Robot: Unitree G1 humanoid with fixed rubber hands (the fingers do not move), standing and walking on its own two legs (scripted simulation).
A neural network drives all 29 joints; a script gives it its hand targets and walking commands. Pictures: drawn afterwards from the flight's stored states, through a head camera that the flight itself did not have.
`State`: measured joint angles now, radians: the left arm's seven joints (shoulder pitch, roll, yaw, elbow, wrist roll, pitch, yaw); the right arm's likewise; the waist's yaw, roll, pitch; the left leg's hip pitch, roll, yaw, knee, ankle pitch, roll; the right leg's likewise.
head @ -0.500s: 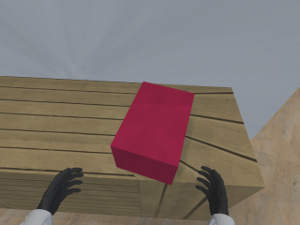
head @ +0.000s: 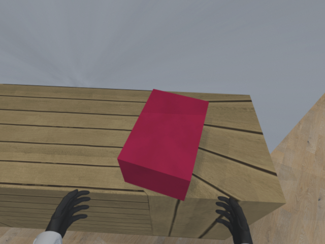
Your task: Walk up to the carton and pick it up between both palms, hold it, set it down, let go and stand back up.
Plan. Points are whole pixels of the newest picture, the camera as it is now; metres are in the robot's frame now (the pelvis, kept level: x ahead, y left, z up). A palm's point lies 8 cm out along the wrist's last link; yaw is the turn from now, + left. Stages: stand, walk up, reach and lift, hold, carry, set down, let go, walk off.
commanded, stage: set down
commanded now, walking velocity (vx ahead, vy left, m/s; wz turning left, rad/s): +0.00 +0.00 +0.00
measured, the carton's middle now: (167, 141) +0.40 +0.00 -0.04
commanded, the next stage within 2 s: let go in 0.70 s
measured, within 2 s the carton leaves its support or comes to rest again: neither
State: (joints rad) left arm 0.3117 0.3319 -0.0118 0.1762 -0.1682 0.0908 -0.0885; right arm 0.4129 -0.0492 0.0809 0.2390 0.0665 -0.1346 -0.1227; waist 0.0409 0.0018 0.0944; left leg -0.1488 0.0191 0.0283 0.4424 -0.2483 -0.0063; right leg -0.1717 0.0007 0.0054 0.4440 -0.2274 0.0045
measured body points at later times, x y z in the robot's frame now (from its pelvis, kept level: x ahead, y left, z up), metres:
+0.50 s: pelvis +0.00 +0.00 +0.00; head +0.03 +0.00 +0.45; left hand +0.17 +0.24 -0.06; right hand +0.16 -0.20 -0.08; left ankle +0.00 +0.12 -0.74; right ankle +0.01 -0.12 -0.74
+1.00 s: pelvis +0.00 +0.00 +0.00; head +0.03 +0.00 +0.45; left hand +0.17 +0.23 -0.08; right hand +0.15 -0.21 -0.10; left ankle +0.00 +0.12 -0.74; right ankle +0.01 -0.12 -0.74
